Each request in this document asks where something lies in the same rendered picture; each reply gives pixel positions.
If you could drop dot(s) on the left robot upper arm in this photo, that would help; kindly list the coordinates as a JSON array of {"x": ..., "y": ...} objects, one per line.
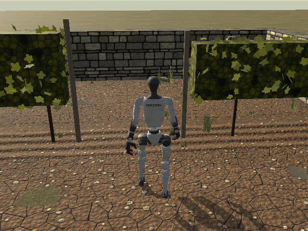
[{"x": 136, "y": 110}]

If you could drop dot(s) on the robot right forearm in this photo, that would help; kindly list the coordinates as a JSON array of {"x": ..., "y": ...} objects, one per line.
[{"x": 175, "y": 126}]

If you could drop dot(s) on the left robot hand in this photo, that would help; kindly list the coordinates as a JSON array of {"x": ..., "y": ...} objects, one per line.
[{"x": 127, "y": 147}]

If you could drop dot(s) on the left robot shin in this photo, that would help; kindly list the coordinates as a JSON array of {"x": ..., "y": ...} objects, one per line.
[{"x": 141, "y": 164}]

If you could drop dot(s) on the robot left forearm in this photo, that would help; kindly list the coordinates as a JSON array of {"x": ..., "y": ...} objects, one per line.
[{"x": 131, "y": 131}]

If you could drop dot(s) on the left robot foot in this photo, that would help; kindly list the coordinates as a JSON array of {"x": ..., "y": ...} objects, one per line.
[{"x": 141, "y": 182}]

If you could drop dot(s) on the right robot hand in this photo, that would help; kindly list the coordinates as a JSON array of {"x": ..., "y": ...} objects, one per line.
[{"x": 173, "y": 133}]

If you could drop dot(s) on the right robot upper arm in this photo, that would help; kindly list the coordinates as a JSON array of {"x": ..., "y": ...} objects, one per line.
[{"x": 171, "y": 110}]

